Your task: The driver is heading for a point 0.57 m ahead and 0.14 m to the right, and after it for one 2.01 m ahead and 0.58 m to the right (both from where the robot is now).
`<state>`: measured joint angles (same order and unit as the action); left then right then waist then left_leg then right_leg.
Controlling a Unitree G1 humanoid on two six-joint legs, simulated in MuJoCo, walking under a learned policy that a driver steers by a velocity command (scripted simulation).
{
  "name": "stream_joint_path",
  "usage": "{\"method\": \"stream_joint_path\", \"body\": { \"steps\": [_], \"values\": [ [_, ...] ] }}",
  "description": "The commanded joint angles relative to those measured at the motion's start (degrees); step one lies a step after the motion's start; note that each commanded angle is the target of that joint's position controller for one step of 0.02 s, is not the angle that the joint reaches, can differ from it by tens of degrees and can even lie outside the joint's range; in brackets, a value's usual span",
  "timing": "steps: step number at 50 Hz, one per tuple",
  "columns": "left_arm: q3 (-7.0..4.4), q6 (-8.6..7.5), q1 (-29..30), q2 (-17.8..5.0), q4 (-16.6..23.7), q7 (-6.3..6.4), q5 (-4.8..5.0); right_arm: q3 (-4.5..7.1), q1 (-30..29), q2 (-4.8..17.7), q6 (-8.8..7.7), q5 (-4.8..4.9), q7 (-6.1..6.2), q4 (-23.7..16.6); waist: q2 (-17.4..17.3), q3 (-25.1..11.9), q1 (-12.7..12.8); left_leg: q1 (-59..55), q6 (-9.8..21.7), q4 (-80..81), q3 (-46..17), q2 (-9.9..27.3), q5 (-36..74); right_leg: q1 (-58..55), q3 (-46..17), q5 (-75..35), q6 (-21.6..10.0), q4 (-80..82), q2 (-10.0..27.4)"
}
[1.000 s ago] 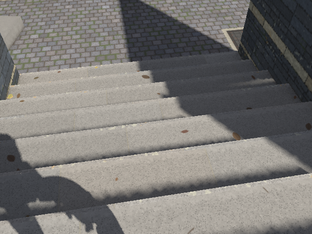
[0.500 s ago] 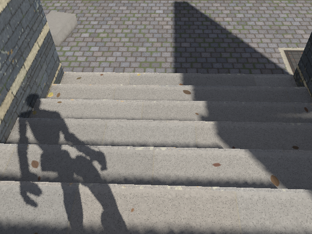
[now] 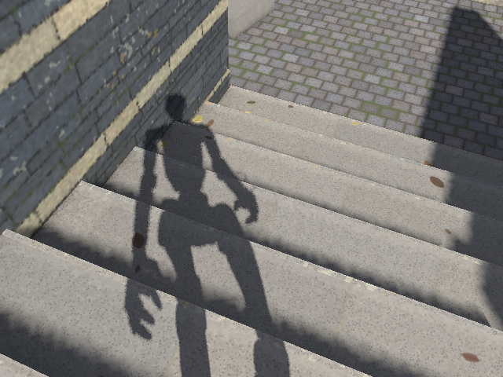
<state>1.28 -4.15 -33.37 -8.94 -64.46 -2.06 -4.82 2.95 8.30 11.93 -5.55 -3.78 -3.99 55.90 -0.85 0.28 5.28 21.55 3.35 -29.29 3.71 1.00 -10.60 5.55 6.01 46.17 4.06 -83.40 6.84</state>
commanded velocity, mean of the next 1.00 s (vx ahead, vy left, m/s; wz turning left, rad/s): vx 0.37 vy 0.00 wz -0.30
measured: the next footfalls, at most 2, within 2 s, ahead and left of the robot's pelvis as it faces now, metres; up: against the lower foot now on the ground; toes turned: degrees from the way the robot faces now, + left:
right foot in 0.46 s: +0.43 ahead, -0.23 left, -0.15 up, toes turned -16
left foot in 1.04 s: +0.79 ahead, -0.08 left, -0.29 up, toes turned -20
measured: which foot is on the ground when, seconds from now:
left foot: down 0.00-0.48, up 0.50-1.00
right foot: up 0.00-0.44, down 0.46-1.00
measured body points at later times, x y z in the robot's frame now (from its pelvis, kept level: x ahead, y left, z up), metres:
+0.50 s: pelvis +0.31 -0.11 -0.14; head +0.33 -0.13 +0.31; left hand +0.48 +0.09 -0.26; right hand +0.15 -0.27 -0.29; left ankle +0.07 +0.08 -0.70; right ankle +0.39 -0.22 -0.88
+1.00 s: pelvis +0.55 -0.13 -0.24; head +0.57 -0.14 +0.21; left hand +0.55 +0.09 -0.39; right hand +0.65 -0.40 -0.35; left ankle +0.77 -0.08 -0.95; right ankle +0.39 -0.22 -0.88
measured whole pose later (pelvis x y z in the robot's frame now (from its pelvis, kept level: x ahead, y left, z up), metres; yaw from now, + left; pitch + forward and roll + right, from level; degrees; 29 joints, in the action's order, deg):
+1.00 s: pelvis +0.55 -0.13 -0.24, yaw -25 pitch +2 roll -3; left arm 1.0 -4.7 -31.1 -8.8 -54.1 -1.5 -4.4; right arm -1.3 4.5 12.6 -2.6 -3.9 -3.7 45.3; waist -2.7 -0.1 7.3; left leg 36.1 -1.2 -32.6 -0.6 6.3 24.4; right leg 21.9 -5.8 46.0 -1.1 -65.6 -7.0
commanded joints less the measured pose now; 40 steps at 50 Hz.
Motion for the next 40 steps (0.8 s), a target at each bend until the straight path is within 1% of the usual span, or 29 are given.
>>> {"method": "stream_joint_path", "body": {
  "steps": [1, 2, 3, 5, 6, 7, 8, 9, 10, 11, 13, 16, 20, 22, 24, 25, 26, 27, 28, 29, 30, 31, 32, 33, 34, 36, 37, 39, 40],
  "values": [
    [-0.61, -3.99, 15.34, -6.32, 10.52, -1.55, 2.55, 2.67, 31.41, 7.14, 0.93, 0.7, 1.55, 7.62, 2.06, -6.86, -17.42, -46.32, 16.05, 0.27, -22.42, 18.57, 27.62, 52.03, -8.21, -4.14, -3.67, -12.2, 2.62],
    [-1.59, -4.13, 13.21, -8.21, 9.94, -1.16, 2.02, 1.66, 26.2, 4.95, 1.39, -0.75, 1.27, 6.14, 0.89, -2.48, -12.38, -31.08, 16.89, 1.66, -21.98, 18.88, 34.67, 44.44, -8.99, -7.67, -4.11, -7.49, 4.5],
    [-1.31, -4.1, 13.35, -5.06, 10.78, -0.03, 0.92, 0.06, 19.68, 1.53, 0.46, -0.67, 1.81, 3.8, 3.1, 1.09, -7.11, -16.83, 14.45, 4.56, -16.77, 16.74, 34.96, 36.65, -11.37, -21.82, -5.93, 9.82, 6.16],
    [-0.96, -2.5, 10.86, -0.44, 8.7, 0.11, 0.93, -0.25, 15.31, 2.04, -0.86, 0.88, 1.45, 1.15, -0.68, 4.81, -4.03, 1.21, 15.68, 14.55, -12.49, 14.41, 25.12, 25.29, -8.27, -29.01, -7.01, 20.39, 4.12],
    [-2.61, 0.69, 9.47, -4.53, 8.89, 1.53, 3.86, 2.42, 11.29, 10.73, 0.38, 4.83, 3.32, 1.42, -4.93, 4.79, -0.12, 1.76, 12.79, 12.08, -12.94, 14.67, 32.2, 21.09, -6.43, -30.2, -4.8, 23.46, 0.9],
    [-2.15, 2.24, 7.26, -3.7, 8.42, 1.81, 4.03, 2.42, 10.76, 10.38, 0.82, 4.61, 3.57, 0.71, -5.19, 2.56, 0.68, 5.27, 11.48, 11.12, -8.47, 13.7, 34.67, 16.49, -5.96, -33.13, -4.2, 24.79, 0.61],
    [-0.51, 0.01, 5.6, -0.56, 8.69, -0.64, -0.81, -0.43, 15.16, 2.73, -1.24, -2.1, 1.19, 0.47, 1.12, 2.82, -2.08, 5.14, 15.76, 11.64, -10.19, 15.46, 24.12, 21.13, -9.03, -40.48, -6.45, 23.37, 2.69],
    [0.06, -0.6, 3.65, 1.74, 8.64, -1.57, -1.8, -0.12, 15.06, 2.38, -1.87, -3.99, 0.96, 1.3, -0.58, 4.35, -0.83, 3.94, 15.56, 9.04, -10.81, 16.72, 19.85, 23.55, -11.95, -45.43, -8.27, 23.25, 3.54],
    [0.73, -1.05, 11.03, 1.93, 11.24, -1.74, -2.72, -1.95, 17.07, -3.32, -2.5, -3.47, 2.38, 2.41, 1.96, 4.88, -5.13, -6.52, 13.12, 7.44, -10.26, 16.95, 11.84, 37.71, -18.31, -56.87, -8.69, 34.2, 7.59],
    [0.26, -1.25, 16.18, -0.68, 12.99, -1.89, -2.17, -2.71, 20.71, -3.39, -2.56, -2.63, 3.12, 3.99, 2.03, 4.74, -7.03, -12.21, 12.49, 4.48, -9.91, 16.59, 8.49, 42.31, -17.31, -62.75, -8.73, 39.87, 7.13],
    [-0.1, -0.91, 20.38, -2.93, 13.74, -1.99, 1.01, -3.09, 18.33, 0.78, -1.79, -4.03, 3.15, 2.83, 0.93, 2.45, -6.87, 0.29, 9.01, 2.58, -1.14, 9.7, -0.59, 24.92, -10.91, -78.03, -8.9, 45.63, 3.37],
    [-1.14, 0.57, 26.43, -6.72, 17.59, -2.12, -0.16, -4.09, 22.11, 0.76, -1.43, -3.41, 2.56, 4.02, 0.56, 9.16, -8.14, 0.77, 7.81, 1.03, -2.43, 12.6, -7.78, 24.33, -8.84, -70.67, -9.33, 46.56, 2.7],
    [-0.65, 0.68, 35.18, -4.86, 18.94, -1.66, -1.2, -3.23, 29.82, 4.22, 0.05, -1.69, 5.04, 7.4, 1.71, 12.73, -14.34, -16.81, 4.32, -5.49, -4.05, 14.62, -9.96, 31.19, -6.22, -67.61, -9.72, 60.71, 2.82],
    [-2.31, -0.3, 28.82, -7.02, 15.76, -0.74, -0.77, -2.67, 27.52, 4.89, 1.15, -1.99, 4.4, 6.51, 2.77, 9.54, -10.52, -12.72, 2.73, -13.59, -0.79, 13.22, -1.53, 16.91, -1.83, -63.63, -9.22, 60.36, -0.74],
    [-7.62, -1.56, -0.37, -17.52, 5.69, -0.34, 0.41, -1.98, 26.35, 7.12, 2.13, -4.44, 0.64, 5.65, 8.99, -2.99, 1.38, 2.18, -3.13, -41.68, 6.22, 6.45, 3.19, -22.62, -0.06, -76.05, -12.25, 54.11, -3.4],
    [-7.99, -0.94, -13.35, -21.94, 3.06, -1.78, 1.37, -3.94, 38.44, -2.63, 2.35, -3.33, -2.32, 6.5, 21.09, -26.31, -0.45, 13.77, -7.31, -70.54, 5.55, -1.06, -35.39, -52.52, -17.54, -96.56, -27.01, 42.7, 9.11],
    [-8.08, -0.75, -20.3, -19.25, 0.3, -2.37, 0.23, -2.87, 27.72, 2.17, 1.31, -0.58, -3.19, 1.92, 12.4, -25.51, 6.46, 26.09, -7.49, -84.4, -1.21, -3.83, -37.27, -55.18, -27.05, -96.1, -29.16, 46.07, 11.11],
    [-8.02, -1.93, -16.44, -18.04, 0.72, -2.04, 1.33, -2.76, 11.05, 2.99, -1.02, 1.6, -2.19, -5.33, 11.41, -13.14, 9.78, 44.87, -5.71, -84.27, -2.27, -2.53, -35.37, -47.36, -33.1, -64.9, -28.91, 53.71, 12.55],
    [-6.72, -2.35, -6.35, -14.09, 3.8, -1.91, 2.61, -1.95, 3.4, 5.96, -2.03, 2.55, 0.02, -8.09, 4.26, -5.69, 7.24, 43.93, -4.38, -79.03, -4.36, 2.67, -31.53, -30.04, -32.56, -57.06, -26.42, 56.64, 12.82],
    [-5.27, -2.37, 0.72, -10.97, 5.78, -2.36, 1.44, -1.56, 5.34, 6.86, -2.25, 1.7, 2.07, -8.79, 1.97, -4.59, 2.14, 34.76, -4.36, -73.25, -6.78, 5.02, -27.88, -15.59, -32.11, -67.84, -28.37, 57.49, 14.46],
    [-4.14, -2.21, 7.08, -9.14, 7.35, -2.5, 0.11, -2.37, 8.95, 3.91, -1.84, 1.27, 3.62, -8.63, -0.51, -1.5, -4.19, 25.7, -3.03, -64.58, -9.85, 8.1, -22.18, 0.67, -30.74, -70.63, -28.94, 58.47, 15.91],
    [-2.23, -3.2, 12.36, -4.69, 9.08, -1.65, 0.11, -3.21, 10.26, -0.09, -1.36, -0.58, 4.48, -8.56, -3.11, 0.99, -7.98, 16.05, -1.56, -47.26, -12.02, 10.55, -11.21, 13.77, -25.53, -72.18, -25.16, 61.81, 11.8],
    [-2.13, -3.83, 16.93, -5.05, 11.56, -1.04, 1.17, -3.18, 9.18, -0.67, -0.77, -0.84, 4.47, -9.02, 0.2, 3.83, -8.81, 11.94, -2.19, -38.91, -9.57, 9.35, -6.98, 21.93, -22.47, -71.33, -25.05, 65.45, 8.73],
    [-2.94, -4.15, 16.92, -8.49, 12.17, -0.91, 2.76, -3.24, 9.36, -0.57, -0.15, -0.4, 4.14, -9.63, 3.66, 0.06, -8.86, 6.25, -3.13, -30.95, -6.5, 6.8, -4.72, 22.62, -19.09, -71.24, -25.24, 66.66, 5.75],
    [-3.21, -4.25, 16.07, -10.3, 12.81, -1.24, 2.57, -2.96, 9.06, 1.24, 0.51, -0.15, 3.77, -10.29, 4.43, -0.64, -9.23, 3.05, -3.77, -27.69, -5.58, 5.87, -0.87, 24.12, -19.22, -73.58, -24.93, 65.86, 4.62],
    [-4.6, -4.36, 15.2, -12.84, 14.57, -1.04, 0.68, -3.02, 11.01, 2.35, 1.55, 0.18, 3.41, -10.21, 3.46, -2.14, -8.6, 0.82, -4.86, -24.54, -2.96, 2.6, 6.46, 25.4, -16.79, -76.53, -23.26, 59.9, 0.97],
    [-4.54, -4.11, 15.89, -12.19, 15.89, -1.02, -1.59, -3.24, 13.5, 2.26, 1.08, -0.85, 2.9, -9.65, 2.83, -3.17, -9.22, -2.51, -4.59, -30.29, -3.04, 1.48, 15.81, 28.94, -16.6, -73.67, -22.03, 54.21, 0.08],
    [-4.8, -4.02, 16.13, -12.57, 17.75, -0.75, -0.65, -2.12, 14.3, 4.42, 0.75, -0.94, 3.2, -10.54, 2.52, -2.8, -10.28, -4.48, -5.68, -31.65, -1.62, 0.53, 10.16, 30.21, -17.96, -73.17, -20.47, 49.42, -0.23],
    [-4.51, -4.42, 5.72, -9.32, 13.33, 1.22, 0.4, -2.14, 1.37, 6.37, 0.89, -1.21, 2.84, -13.36, 2.05, -0.65, -1.45, 22.29, -6.72, -23.54, -11.68, 5.92, 19.36, 6.71, -24.25, -60.25, -19.1, 44.69, 2.57]
  ]
}}
Velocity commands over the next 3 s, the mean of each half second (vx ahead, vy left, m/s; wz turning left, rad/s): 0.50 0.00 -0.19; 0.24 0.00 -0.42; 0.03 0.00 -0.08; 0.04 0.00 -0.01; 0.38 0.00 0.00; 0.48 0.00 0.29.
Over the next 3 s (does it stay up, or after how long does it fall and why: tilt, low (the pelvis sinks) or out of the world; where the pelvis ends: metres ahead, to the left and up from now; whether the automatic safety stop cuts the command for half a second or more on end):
stays up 1.02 -0.38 -0.39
